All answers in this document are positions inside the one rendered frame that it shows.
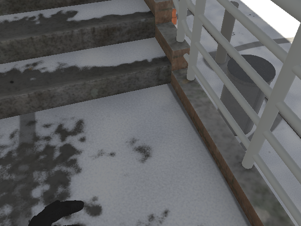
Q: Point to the robot left hand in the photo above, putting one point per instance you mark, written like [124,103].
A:
[55,211]

